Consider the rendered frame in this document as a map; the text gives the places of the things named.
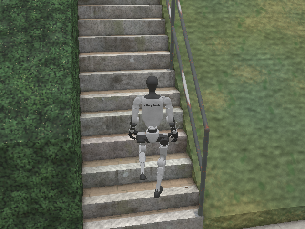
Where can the stairs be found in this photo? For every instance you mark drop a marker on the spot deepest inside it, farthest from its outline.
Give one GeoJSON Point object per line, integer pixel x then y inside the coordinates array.
{"type": "Point", "coordinates": [122, 43]}

